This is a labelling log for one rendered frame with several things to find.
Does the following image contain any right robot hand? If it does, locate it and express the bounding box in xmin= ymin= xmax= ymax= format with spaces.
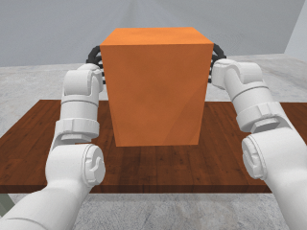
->
xmin=208 ymin=43 xmax=226 ymax=83

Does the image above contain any table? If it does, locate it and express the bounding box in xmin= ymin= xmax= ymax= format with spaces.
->
xmin=0 ymin=100 xmax=307 ymax=217

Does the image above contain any right robot forearm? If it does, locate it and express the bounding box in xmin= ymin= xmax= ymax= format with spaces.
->
xmin=211 ymin=58 xmax=307 ymax=152

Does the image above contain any left robot upper arm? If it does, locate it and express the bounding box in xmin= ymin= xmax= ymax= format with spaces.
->
xmin=0 ymin=144 xmax=106 ymax=230

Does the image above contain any left robot hand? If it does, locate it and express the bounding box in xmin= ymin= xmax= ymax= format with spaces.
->
xmin=85 ymin=45 xmax=106 ymax=84

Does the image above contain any right robot upper arm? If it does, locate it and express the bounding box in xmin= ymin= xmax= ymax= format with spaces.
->
xmin=242 ymin=126 xmax=307 ymax=230

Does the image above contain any left robot forearm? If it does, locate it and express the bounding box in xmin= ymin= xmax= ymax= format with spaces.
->
xmin=45 ymin=63 xmax=104 ymax=180

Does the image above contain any carton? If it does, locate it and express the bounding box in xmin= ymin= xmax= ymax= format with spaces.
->
xmin=100 ymin=27 xmax=214 ymax=147

